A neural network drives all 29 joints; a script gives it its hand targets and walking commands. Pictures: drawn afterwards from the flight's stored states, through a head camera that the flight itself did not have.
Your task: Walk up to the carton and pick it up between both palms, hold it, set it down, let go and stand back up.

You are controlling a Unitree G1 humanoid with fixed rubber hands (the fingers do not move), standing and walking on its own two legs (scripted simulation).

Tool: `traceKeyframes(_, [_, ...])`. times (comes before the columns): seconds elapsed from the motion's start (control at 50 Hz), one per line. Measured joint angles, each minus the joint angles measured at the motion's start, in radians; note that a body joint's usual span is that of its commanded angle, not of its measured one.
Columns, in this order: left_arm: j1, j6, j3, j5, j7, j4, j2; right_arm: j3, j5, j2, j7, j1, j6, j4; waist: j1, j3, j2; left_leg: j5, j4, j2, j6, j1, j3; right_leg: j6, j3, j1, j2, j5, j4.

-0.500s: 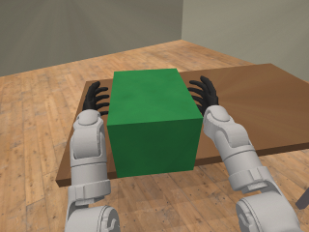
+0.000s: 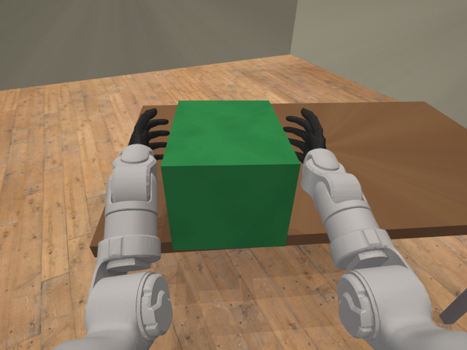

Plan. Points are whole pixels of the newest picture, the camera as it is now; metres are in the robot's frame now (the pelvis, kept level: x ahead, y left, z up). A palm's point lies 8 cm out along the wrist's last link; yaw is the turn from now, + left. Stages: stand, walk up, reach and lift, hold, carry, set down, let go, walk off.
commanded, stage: hold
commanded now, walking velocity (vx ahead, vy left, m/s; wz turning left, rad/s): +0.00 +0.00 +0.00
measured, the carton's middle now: (226, 166) +0.44 +0.01 +0.15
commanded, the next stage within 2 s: none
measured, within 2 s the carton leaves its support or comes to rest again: neither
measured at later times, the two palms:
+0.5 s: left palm (141, 155) +0.39 +0.16 +0.21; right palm (310, 153) +0.39 -0.13 +0.21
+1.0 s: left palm (135, 157) +0.37 +0.16 +0.22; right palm (311, 151) +0.38 -0.13 +0.22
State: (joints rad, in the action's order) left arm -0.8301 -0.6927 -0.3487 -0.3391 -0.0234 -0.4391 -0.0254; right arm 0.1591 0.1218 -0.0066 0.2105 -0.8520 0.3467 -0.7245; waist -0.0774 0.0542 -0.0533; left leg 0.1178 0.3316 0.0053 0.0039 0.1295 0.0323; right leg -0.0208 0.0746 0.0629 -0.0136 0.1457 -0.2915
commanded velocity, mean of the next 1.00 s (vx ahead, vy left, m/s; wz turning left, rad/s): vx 0.00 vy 0.00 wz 0.00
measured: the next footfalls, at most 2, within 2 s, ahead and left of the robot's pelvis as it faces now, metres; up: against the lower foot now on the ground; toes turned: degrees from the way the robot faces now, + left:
none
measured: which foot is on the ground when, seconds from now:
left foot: down 0.00-1.00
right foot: down 0.00-1.00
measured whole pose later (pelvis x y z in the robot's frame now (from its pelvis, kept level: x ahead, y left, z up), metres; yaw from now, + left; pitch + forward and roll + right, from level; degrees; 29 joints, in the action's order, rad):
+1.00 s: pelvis +0.00 -0.01 +0.00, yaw -1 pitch -7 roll +0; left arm -0.79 -0.74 -0.40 -0.36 -0.05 -0.35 0.00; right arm 0.09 0.17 0.00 0.23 -0.85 0.39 -0.70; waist -0.05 0.03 -0.06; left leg 0.12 0.32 0.01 0.01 0.07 0.03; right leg -0.03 0.06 0.02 -0.03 0.15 -0.29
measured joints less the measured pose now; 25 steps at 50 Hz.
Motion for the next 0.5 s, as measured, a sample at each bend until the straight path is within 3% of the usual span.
traceKeyframes(0.12, [0.025,0.019,0.025,0.027,0.043,0.026,0.021,-0.067,0.061,0.054,-0.010,0.011,-0.020,0.010,0.003,0.024,0.022,0.029,0.010,-0.001,-0.008,-0.010,-0.021,0.010,-0.021,-0.013,0.001,0.011,0.010])
traceKeyframes(0.24, [0.084,-0.017,0.012,0.016,0.040,0.089,0.044,-0.156,0.138,0.088,0.008,0.013,0.006,0.006,0.006,0.004,0.031,0.058,0.006,-0.002,-0.014,-0.078,-0.036,0.018,-0.038,-0.081,0.003,0.027,0.028])
traceKeyframes(0.34, [0.184,-0.060,0.038,0.042,0.036,0.215,0.043,-0.223,0.195,0.089,0.045,0.077,0.034,0.098,-0.007,-0.006,0.025,0.078,0.019,-0.004,-0.013,-0.099,-0.024,0.019,-0.029,-0.116,0.003,0.040,0.034])
traceKeyframes(0.5, [0.234,-0.113,0.077,0.042,0.037,0.362,0.050,-0.183,0.205,0.061,0.050,0.159,0.055,0.243,-0.033,-0.031,0.028,0.100,0.060,-0.002,-0.007,-0.099,-0.001,0.017,-0.012,-0.139,-0.002,0.050,0.028])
